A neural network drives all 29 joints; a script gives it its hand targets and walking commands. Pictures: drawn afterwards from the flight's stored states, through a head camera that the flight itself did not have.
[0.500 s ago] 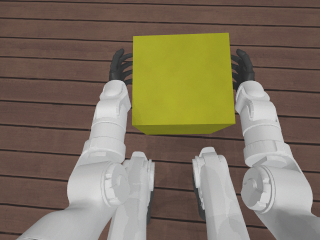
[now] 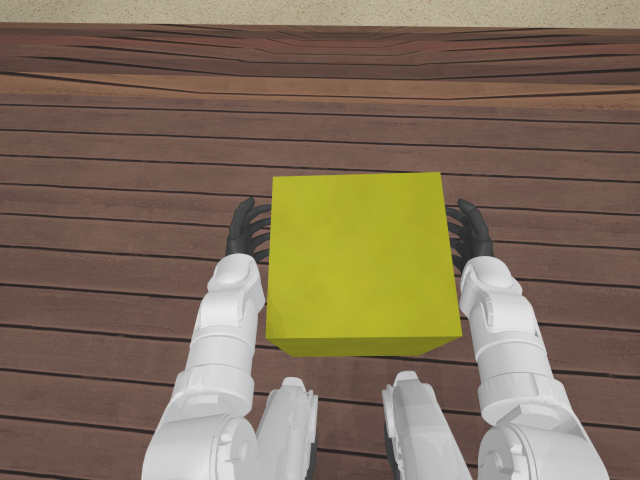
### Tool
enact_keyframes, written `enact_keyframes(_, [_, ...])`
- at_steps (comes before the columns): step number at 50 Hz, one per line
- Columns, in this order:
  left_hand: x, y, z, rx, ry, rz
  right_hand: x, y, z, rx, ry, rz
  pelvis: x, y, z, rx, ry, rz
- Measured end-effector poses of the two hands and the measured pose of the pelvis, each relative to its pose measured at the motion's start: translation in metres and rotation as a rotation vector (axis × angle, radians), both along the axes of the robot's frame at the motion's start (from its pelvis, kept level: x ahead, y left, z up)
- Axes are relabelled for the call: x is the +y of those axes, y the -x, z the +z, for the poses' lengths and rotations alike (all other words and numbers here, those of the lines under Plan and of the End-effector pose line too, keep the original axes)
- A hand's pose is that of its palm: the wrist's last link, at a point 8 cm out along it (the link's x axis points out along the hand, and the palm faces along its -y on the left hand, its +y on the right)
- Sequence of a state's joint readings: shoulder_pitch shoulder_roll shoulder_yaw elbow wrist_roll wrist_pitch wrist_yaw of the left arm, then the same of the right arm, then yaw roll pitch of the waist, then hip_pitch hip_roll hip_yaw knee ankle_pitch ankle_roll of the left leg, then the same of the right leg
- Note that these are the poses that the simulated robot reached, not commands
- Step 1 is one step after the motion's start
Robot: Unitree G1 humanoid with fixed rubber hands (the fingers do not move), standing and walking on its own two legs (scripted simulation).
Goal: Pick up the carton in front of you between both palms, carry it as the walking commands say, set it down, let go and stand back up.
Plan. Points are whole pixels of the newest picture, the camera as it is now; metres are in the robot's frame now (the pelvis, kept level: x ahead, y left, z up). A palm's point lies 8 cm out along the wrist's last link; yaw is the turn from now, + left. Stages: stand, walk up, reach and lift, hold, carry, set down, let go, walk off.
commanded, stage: reach and lift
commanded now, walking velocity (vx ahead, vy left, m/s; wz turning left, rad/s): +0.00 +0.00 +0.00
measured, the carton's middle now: (355, 277) +0.39 -0.02 -0.12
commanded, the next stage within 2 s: hold in 1.76 s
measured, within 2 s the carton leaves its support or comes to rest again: neither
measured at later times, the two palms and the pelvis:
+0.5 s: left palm (187, 233) +0.36 +0.14 +0.12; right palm (525, 231) +0.35 -0.16 +0.11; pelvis +0.04 +0.00 +0.13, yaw +0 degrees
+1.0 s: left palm (134, 213) +0.34 +0.14 +0.20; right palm (577, 206) +0.33 -0.16 +0.19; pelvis +0.04 +0.00 +0.17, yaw +0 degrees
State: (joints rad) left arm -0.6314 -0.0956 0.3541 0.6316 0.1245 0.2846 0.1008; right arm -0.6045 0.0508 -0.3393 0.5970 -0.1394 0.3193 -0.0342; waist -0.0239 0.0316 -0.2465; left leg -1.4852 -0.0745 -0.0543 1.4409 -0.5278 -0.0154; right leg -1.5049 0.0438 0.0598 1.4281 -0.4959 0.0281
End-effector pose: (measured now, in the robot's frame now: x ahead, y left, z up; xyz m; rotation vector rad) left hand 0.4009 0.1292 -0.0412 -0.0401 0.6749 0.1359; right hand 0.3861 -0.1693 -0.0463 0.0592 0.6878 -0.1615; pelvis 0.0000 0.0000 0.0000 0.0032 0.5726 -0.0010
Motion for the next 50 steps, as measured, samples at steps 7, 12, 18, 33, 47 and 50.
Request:
enact_keyframes(7, [0.003,0.012,0.047,-0.002,-0.004,0.002,0.003,0.01,0.046,-0.001,0.002,0.003,-0.001,-0.014,0.042,-0.082,0.001,-0.002])
enact_keyframes(12, [0.006,0.019,0.078,-0.006,-0.006,0.005,0.005,0.017,0.078,-0.005,0.005,0.008,-0.001,-0.023,0.069,-0.147,0.003,-0.001])
enact_keyframes(18, [0.008,0.029,0.115,-0.007,-0.008,0.008,0.007,0.025,0.115,-0.006,0.008,0.012,-0.001,-0.034,0.1,-0.234,0.004,-0.002])
enact_keyframes(33, [0.013,0.048,0.206,-0.026,-0.022,-0.001,0.012,0.042,0.207,-0.025,0.014,0.022,-0.003,-0.052,0.157,-0.492,0.007,-0.002])
enact_keyframes(47, [0.015,0.059,0.237,0.004,-0.047,-0.019,0.014,0.053,0.239,0.006,0.042,0.047,-0.003,-0.041,0.169,-0.641,0.006,-0.002])
enact_keyframes(50, [0.015,0.06,0.237,0.001,-0.044,-0.018,0.014,0.053,0.239,0.003,0.038,0.044,-0.002,-0.038,0.169,-0.646,0.006,-0.002])
